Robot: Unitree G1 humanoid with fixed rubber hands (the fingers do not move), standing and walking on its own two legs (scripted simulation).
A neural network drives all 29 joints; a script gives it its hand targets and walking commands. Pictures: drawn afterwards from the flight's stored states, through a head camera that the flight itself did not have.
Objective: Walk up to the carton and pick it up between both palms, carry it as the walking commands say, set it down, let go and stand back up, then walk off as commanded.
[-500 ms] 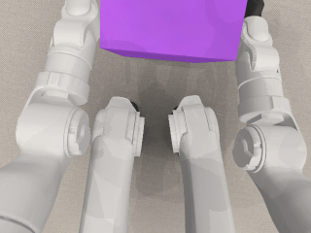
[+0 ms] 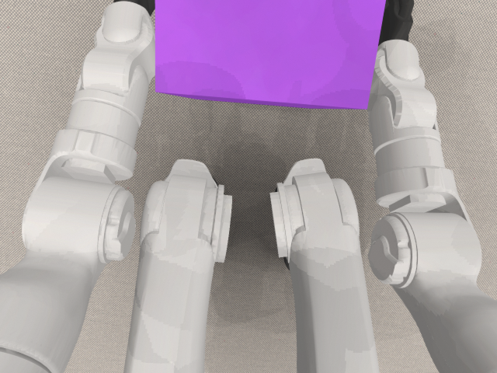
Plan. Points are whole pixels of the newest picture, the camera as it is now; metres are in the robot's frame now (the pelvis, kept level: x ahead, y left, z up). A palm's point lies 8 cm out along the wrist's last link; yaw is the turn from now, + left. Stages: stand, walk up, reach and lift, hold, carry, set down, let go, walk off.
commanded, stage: set down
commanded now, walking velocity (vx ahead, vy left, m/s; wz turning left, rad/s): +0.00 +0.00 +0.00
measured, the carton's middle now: (261, 45) +0.49 -0.01 -0.22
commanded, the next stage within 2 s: none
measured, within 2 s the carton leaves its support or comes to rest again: rests again in 0.14 s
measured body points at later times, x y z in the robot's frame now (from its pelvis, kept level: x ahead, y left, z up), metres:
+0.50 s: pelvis -0.01 +0.01 -0.01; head +0.34 +0.00 +0.26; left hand +0.53 +0.15 -0.18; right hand +0.49 -0.16 -0.19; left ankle +0.13 +0.11 -0.34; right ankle +0.12 -0.11 -0.34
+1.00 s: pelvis +0.01 +0.01 -0.02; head +0.34 +0.00 +0.28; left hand +0.53 +0.15 -0.18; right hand +0.50 -0.16 -0.19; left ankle +0.13 +0.11 -0.34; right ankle +0.12 -0.11 -0.34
